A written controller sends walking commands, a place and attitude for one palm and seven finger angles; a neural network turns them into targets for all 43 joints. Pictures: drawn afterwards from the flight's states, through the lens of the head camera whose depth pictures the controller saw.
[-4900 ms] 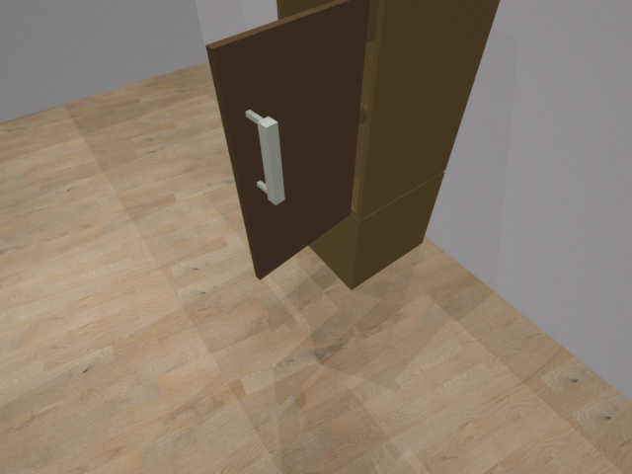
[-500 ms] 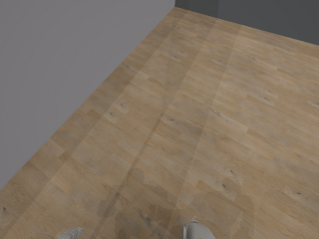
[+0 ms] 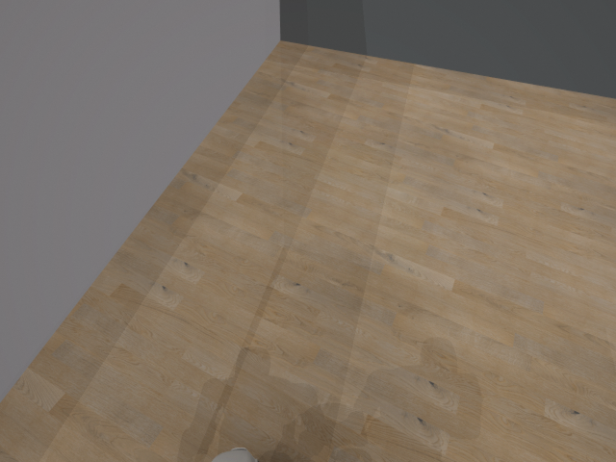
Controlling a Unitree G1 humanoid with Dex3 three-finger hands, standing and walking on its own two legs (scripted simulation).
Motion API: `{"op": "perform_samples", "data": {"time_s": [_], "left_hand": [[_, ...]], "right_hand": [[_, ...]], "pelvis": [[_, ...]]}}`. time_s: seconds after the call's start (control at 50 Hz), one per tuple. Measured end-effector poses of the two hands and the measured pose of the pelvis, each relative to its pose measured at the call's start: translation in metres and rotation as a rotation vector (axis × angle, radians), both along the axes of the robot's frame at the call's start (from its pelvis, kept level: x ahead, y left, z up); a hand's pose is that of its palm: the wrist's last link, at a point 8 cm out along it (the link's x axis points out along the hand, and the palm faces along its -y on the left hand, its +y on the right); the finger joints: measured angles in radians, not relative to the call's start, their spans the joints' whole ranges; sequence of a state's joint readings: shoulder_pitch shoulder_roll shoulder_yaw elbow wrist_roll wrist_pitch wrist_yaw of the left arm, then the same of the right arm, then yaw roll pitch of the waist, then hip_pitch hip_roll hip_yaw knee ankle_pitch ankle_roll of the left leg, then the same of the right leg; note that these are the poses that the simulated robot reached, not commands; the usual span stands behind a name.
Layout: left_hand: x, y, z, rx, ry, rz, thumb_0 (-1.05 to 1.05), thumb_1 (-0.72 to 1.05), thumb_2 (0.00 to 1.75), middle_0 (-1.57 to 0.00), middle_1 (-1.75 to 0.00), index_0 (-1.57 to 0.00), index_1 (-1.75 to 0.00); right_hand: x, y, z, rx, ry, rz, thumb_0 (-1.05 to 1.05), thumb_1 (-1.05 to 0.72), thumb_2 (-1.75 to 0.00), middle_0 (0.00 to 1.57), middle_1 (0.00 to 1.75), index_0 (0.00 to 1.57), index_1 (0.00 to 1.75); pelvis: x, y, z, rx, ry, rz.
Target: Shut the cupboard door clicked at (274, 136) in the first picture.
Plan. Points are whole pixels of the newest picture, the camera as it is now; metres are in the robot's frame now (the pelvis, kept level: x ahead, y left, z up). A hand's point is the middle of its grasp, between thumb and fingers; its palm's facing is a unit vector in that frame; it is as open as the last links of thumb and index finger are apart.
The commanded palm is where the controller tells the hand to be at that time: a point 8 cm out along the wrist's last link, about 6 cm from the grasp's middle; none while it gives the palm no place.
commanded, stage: walk around to get in front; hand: left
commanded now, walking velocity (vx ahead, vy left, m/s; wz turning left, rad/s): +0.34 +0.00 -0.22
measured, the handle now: out of the picture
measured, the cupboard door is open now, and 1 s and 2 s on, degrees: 97 97 97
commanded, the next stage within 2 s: walk to a spot facing it in 0.04 s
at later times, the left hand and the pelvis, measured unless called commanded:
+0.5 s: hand (224, 377) +0.27 +0.15 -0.17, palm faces +0.14 -0.98 -0.18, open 7.3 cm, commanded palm none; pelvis +0.18 -0.03 +0.00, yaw +8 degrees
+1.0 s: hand (222, 398) +0.23 +0.15 -0.15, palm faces +0.42 -0.86 -0.30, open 7.4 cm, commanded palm none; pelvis +0.24 -0.07 +0.00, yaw +25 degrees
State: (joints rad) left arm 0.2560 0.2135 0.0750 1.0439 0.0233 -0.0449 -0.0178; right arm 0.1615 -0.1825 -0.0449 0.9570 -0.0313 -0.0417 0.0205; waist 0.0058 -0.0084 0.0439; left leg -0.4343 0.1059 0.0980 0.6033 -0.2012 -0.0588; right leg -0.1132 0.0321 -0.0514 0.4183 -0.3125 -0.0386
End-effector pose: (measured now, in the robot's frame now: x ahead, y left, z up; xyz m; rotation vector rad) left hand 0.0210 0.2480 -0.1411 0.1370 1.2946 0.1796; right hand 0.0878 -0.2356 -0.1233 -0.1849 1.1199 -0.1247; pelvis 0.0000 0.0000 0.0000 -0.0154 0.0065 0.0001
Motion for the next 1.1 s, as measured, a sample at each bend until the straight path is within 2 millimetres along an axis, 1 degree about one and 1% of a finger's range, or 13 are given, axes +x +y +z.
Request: {"op": "perform_samples", "data": {"time_s": [0.06, 0.1, 0.16, 0.26, 0.36, 0.4, 0.46, 0.54, 0.62, 0.76, 0.86, 0.94, 1.1], "left_hand": [[0.007, 0.011, -0.014, -0.006, 0.063, 0.012, 0.0, 0.92, 0.9, -0.2, -0.3, -0.2, -0.29], [0.019, 0.014, -0.016, -0.005, 0.098, -0.005, 0.0, 0.92, 0.9, -0.2, -0.3, -0.2, -0.29], [0.053, 0.01, -0.01, -0.012, 0.097, -0.026, 0.01, 0.91, 0.9, -0.2, -0.3, -0.2, -0.29], [0.131, -0.012, 0.002, -0.025, 0.009, -0.075, 0.01, 0.91, 0.9, -0.2, -0.3, -0.19, -0.29], [0.201, -0.04, -0.005, -0.013, -0.117, -0.075, 0.01, 0.91, 0.9, -0.2, -0.3, -0.2, -0.29], [0.216, -0.048, -0.003, -0.017, -0.144, -0.05, 0.01, 0.91, 0.9, -0.2, -0.3, -0.2, -0.29], [0.228, -0.05, 0.002, -0.013, -0.175, 0.016, 0.0, 0.91, 0.9, -0.2, -0.3, -0.2, -0.29], [0.23, -0.039, -0.002, -0.01, -0.166, 0.074, -0.01, 0.92, 0.9, -0.21, -0.3, -0.2, -0.3], [0.222, -0.021, -0.02, -0.011, -0.118, 0.127, 0.0, 0.91, 0.9, -0.21, -0.3, -0.2, -0.3], [0.22, -0.012, -0.006, 0.05, -0.081, 0.207, 0.01, 0.91, 0.9, -0.2, -0.3, -0.2, -0.29], [0.221, -0.025, 0.011, 0.112, -0.137, 0.261, 0.01, 0.91, 0.9, -0.2, -0.3, -0.2, -0.29], [0.202, -0.045, 0.022, 0.142, -0.123, 0.319, 0.01, 0.9, 0.9, -0.2, -0.3, -0.2, -0.29], [0.148, -0.089, 0.022, 0.083, -0.003, 0.456, 0.01, 0.9, 0.9, -0.2, -0.3, -0.2, -0.29]], "right_hand": [[0.044, 0.008, -0.004, -0.023, -0.07, 0.016, 0.0, -0.91, -0.9, 0.2, 0.3, 0.19, 0.3], [0.057, 0.011, -0.002, -0.026, -0.079, 0.004, 0.0, -0.91, -0.9, 0.2, 0.3, 0.2, 0.3], [0.058, 0.013, -0.002, -0.017, -0.034, -0.029, 0.0, -0.91, -0.9, 0.2, 0.3, 0.2, 0.3], [0.036, 0.0, -0.007, -0.013, 0.135, -0.098, -0.01, -0.94, -0.9, 0.2, 0.3, 0.2, 0.3], [0.019, -0.022, -0.029, 0.011, 0.333, -0.119, 0.0, -0.93, -0.9, 0.2, 0.3, 0.2, 0.3], [0.025, -0.028, -0.03, 0.007, 0.39, -0.104, 0.0, -0.93, -0.9, 0.2, 0.3, 0.2, 0.3], [0.054, -0.033, -0.022, -0.008, 0.396, -0.065, 0.0, -0.92, -0.9, 0.2, 0.3, 0.19, 0.3], [0.115, -0.031, -0.014, -0.029, 0.306, 0.01, 0.0, -0.92, -0.9, 0.2, 0.3, 0.19, 0.3], [0.177, -0.024, -0.021, -0.059, 0.173, 0.087, 0.0, -0.91, -0.9, 0.2, 0.3, 0.19, 0.3], [0.245, -0.023, -0.013, -0.06, 0.088, 0.196, 0.0, -0.91, -0.9, 0.2, 0.3, 0.2, 0.3], [0.285, -0.039, -0.024, -0.035, 0.09, 0.271, 0.0, -0.91, -0.9, 0.2, 0.3, 0.2, 0.3], [0.321, -0.047, -0.024, -0.032, 0.097, 0.331, 0.0, -0.91, -0.9, 0.2, 0.3, 0.2, 0.3], [0.383, -0.021, -0.004, -0.025, 0.053, 0.48, 0.0, -0.91, -0.9, 0.2, 0.3, 0.19, 0.3]], "pelvis": [[0.031, 0.011, -0.012, -0.005, -0.004, -0.027], [0.047, 0.012, -0.012, 0.012, -0.006, -0.045], [0.071, 0.01, -0.005, 0.024, -0.001, -0.06], [0.108, -0.001, 0.003, 0.014, 0.001, -0.049], [0.146, -0.024, -0.012, 0.04, -0.006, 0.015], [0.156, -0.027, -0.012, 0.028, -0.01, 0.054], [0.168, -0.029, -0.006, 0.028, -0.012, 0.107], [0.183, -0.028, -0.004, 0.033, -0.003, 0.16], [0.197, -0.018, -0.02, 0.002, 0.008, 0.196], [0.215, -0.033, -0.011, 0.011, 0.026, 0.26], [0.229, -0.057, -0.014, 0.023, 0.028, 0.331], [0.237, -0.069, -0.009, 0.043, 0.018, 0.394], [0.249, -0.079, 0.005, 0.068, 0.026, 0.502]]}}
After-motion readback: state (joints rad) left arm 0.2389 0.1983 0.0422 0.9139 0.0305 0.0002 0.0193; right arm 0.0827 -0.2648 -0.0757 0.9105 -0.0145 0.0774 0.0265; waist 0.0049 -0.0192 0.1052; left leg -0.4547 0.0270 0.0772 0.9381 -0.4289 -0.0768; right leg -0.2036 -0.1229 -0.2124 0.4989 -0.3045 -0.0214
